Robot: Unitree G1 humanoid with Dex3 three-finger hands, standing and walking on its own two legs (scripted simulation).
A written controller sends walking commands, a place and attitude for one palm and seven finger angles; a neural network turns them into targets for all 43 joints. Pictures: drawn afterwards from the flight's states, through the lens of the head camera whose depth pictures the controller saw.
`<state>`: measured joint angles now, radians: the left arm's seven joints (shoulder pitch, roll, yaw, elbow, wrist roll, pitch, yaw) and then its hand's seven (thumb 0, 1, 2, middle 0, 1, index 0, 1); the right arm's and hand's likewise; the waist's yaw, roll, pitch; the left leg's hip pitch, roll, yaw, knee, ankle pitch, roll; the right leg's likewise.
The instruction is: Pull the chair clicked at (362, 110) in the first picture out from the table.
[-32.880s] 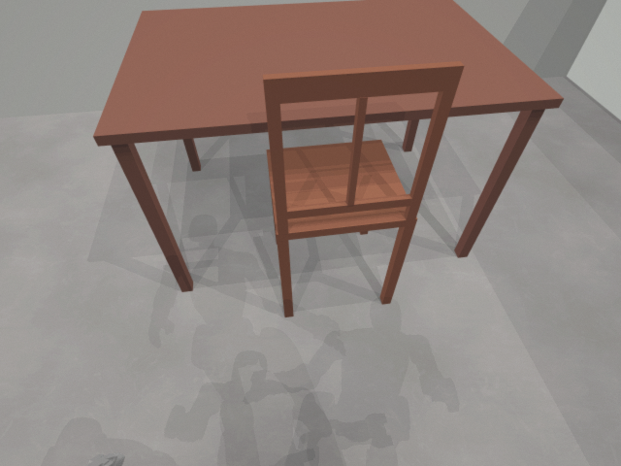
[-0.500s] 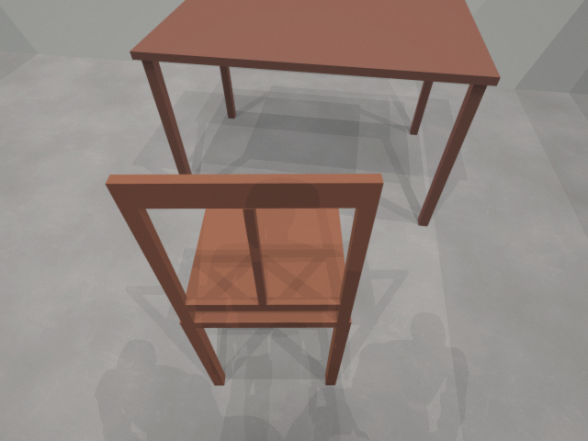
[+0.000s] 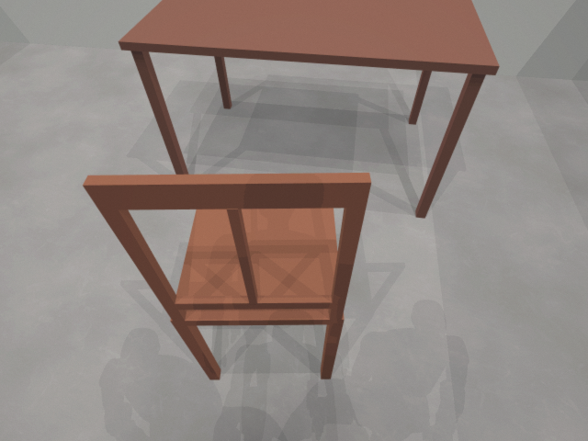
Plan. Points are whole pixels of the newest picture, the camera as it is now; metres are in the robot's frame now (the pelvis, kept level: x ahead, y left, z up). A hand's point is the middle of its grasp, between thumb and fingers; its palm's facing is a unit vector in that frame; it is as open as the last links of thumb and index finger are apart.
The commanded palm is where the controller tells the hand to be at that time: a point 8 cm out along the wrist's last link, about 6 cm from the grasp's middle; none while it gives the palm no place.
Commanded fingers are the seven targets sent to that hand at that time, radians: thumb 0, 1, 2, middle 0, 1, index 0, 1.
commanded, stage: look to check the result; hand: left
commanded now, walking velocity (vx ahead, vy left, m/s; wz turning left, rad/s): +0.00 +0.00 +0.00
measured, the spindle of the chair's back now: (245, 260) +0.42 +0.11 -0.06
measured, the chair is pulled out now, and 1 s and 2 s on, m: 0.62 0.62 0.62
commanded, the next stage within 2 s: stand and wait in 0.48 s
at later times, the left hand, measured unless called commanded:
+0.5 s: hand out of the picture -0.02 +0.16 -0.17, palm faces +0.05 -0.98 -0.17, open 7.4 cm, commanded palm none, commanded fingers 0.00 0.90 0.90 -0.20 -0.30 -0.20 -0.30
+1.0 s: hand out of the picture -0.03 +0.15 -0.17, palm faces +0.05 -0.99 -0.16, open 7.4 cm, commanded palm none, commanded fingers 0.00 0.90 0.90 -0.20 -0.30 -0.20 -0.30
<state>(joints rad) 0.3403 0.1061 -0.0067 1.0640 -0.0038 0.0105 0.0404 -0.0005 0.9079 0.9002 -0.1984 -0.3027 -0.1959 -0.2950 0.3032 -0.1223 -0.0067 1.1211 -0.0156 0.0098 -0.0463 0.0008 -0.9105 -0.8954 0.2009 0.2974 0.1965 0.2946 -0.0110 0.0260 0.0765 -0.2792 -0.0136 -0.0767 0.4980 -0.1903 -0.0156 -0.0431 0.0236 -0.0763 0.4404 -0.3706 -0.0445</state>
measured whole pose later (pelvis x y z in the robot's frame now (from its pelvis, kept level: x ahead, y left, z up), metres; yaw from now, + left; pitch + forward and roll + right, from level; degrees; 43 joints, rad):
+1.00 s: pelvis +0.00 +0.00 +0.00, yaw +0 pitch -2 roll +0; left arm 0.37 0.10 -0.01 1.07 0.00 0.01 0.04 0.00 0.91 0.90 -0.20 -0.30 -0.20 -0.30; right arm 0.31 -0.12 0.00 1.13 -0.01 0.00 -0.05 0.00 -0.91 -0.90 0.20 0.30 0.20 0.29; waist -0.01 0.01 0.05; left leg -0.27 -0.02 -0.07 0.48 -0.19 -0.01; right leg -0.03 0.02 -0.07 0.43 -0.37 -0.04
